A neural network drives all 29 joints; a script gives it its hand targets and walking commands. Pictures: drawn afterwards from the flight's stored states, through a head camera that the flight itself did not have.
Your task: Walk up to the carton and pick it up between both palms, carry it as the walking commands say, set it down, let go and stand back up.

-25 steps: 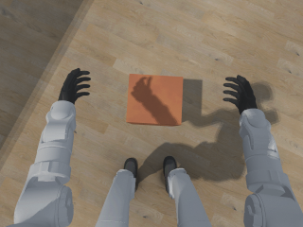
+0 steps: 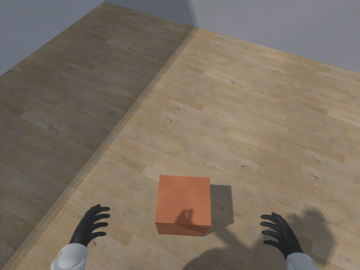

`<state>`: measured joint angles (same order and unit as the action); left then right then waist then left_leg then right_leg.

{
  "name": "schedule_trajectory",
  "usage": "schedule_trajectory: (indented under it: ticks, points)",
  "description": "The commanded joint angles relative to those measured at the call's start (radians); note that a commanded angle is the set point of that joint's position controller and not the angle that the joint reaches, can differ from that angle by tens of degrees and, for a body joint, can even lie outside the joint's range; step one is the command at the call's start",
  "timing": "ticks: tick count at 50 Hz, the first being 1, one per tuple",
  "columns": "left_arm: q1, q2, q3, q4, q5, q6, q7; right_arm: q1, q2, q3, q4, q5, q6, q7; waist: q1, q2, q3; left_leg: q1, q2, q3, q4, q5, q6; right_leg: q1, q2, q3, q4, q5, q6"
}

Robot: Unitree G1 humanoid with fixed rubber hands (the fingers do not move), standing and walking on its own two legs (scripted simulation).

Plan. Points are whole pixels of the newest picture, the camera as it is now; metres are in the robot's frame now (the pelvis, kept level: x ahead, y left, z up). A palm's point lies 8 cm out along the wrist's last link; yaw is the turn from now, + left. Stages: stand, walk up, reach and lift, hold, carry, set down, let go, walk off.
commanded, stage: let go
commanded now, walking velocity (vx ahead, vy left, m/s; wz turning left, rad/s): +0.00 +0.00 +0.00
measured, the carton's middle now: (182, 207) +0.41 -0.02 -0.63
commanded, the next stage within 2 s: stand in 0.52 s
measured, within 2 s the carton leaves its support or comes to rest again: neither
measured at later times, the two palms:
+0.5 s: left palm (76, 250) +0.16 +0.23 -0.07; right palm (290, 253) +0.16 -0.23 -0.07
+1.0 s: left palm (48, 266) +0.14 +0.29 -0.09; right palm (316, 264) +0.14 -0.29 -0.09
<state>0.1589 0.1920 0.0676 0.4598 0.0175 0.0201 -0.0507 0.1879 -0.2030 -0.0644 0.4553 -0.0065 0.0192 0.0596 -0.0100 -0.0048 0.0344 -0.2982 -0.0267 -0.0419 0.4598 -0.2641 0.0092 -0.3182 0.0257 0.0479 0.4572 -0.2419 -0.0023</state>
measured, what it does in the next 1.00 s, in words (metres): stands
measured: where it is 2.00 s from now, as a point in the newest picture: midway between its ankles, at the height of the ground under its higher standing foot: outside the picture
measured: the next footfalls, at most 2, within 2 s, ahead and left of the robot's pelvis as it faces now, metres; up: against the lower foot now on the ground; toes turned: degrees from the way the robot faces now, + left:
none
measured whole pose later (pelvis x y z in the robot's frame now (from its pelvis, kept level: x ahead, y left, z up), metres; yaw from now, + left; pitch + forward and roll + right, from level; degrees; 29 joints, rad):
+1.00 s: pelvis +0.02 +0.00 +0.00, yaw +0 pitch -1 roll +0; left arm 0.18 0.35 0.02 0.79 0.04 0.01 0.02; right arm 0.17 -0.35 -0.03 0.79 -0.03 0.01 -0.02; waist 0.00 0.01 0.00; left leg -0.14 -0.02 -0.04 0.45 -0.31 0.01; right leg -0.16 0.03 0.04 0.46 -0.29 -0.01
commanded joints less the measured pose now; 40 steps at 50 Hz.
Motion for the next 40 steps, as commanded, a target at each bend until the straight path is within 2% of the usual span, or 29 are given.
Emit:
schedule_trajectory:
  ticks: [1,5,8,19,23,26,27,29,31,36,40]
  points:
    - [0.002,0.091,0.004,-0.118,-0.012,0.003,-0.005,-0.017,-0.100,-0.008,-0.120,0.005,-0.001,0.008,0.009,0.033,-0.124,0.142,-0.002,0.019,-0.080,0.245,-0.033,0.181,0.014,-0.036,-0.071,0.205,0.013]
    - [0.004,0.100,-0.006,-0.138,-0.019,0.047,-0.018,-0.023,-0.107,0.000,-0.136,0.003,0.045,0.019,0.006,0.027,-0.023,0.155,-0.001,0.026,-0.109,0.132,-0.037,0.216,0.013,-0.037,-0.091,0.112,0.011]
    - [0.004,0.102,-0.004,-0.138,-0.015,0.076,-0.022,-0.022,-0.106,-0.008,-0.128,-0.008,0.078,0.019,0.000,0.015,0.023,0.158,-0.002,0.031,-0.116,0.111,-0.034,0.234,0.018,-0.038,-0.090,0.102,0.014]
    - [0.035,0.108,-0.006,-0.118,0.002,0.108,-0.014,-0.004,-0.105,-0.009,-0.126,-0.014,0.123,0.007,-0.001,0.007,-0.007,0.205,-0.005,0.024,-0.080,0.268,-0.016,0.263,0.026,-0.042,-0.051,0.226,0.021]
    - [0.029,0.115,-0.015,-0.113,-0.016,0.089,0.005,-0.011,-0.103,0.011,-0.148,-0.018,0.156,-0.014,0.017,0.013,-0.041,0.234,0.000,0.028,-0.037,0.324,-0.014,0.234,0.033,-0.033,-0.019,0.239,0.020]
    - [0.046,0.121,-0.019,-0.106,-0.035,0.113,0.029,-0.001,-0.111,0.023,-0.148,-0.009,0.159,-0.034,0.034,0.014,-0.047,0.234,-0.001,0.031,-0.012,0.323,-0.017,0.192,0.038,-0.035,-0.001,0.229,0.015]
    - [0.030,0.245,0.014,0.016,0.028,0.068,0.057,-0.029,-0.225,-0.022,-0.017,-0.029,0.099,-0.071,0.025,0.034,-0.018,0.080,0.054,0.007,-0.013,0.172,-0.038,0.125,-0.053,0.004,-0.024,0.145,0.028]
    - [0.023,0.249,0.010,0.048,0.035,0.030,0.066,-0.022,-0.219,-0.018,0.022,-0.043,0.045,-0.082,0.014,0.008,-0.011,0.096,0.057,-0.019,-0.027,0.024,-0.027,0.073,-0.069,0.049,-0.055,0.014,0.013]
    - [0.000,0.238,0.009,0.073,0.034,0.009,0.065,-0.031,-0.214,-0.013,0.061,-0.043,0.015,-0.076,0.012,0.008,-0.014,0.095,0.068,-0.042,-0.042,-0.018,-0.018,0.056,-0.071,0.061,-0.067,-0.038,0.008]
    - [0.003,0.253,0.007,0.142,0.028,-0.015,0.060,-0.042,-0.239,-0.012,0.135,-0.033,-0.013,-0.070,0.015,0.009,-0.079,0.132,0.085,-0.052,-0.029,0.170,-0.014,0.121,-0.077,0.058,-0.035,0.159,0.003]
    - [0.008,0.276,0.001,0.192,0.026,-0.021,0.069,-0.037,-0.266,-0.008,0.190,-0.031,-0.019,-0.077,0.012,0.007,-0.099,0.163,0.094,-0.056,-0.023,0.265,-0.016,0.144,-0.086,0.061,-0.028,0.242,-0.001]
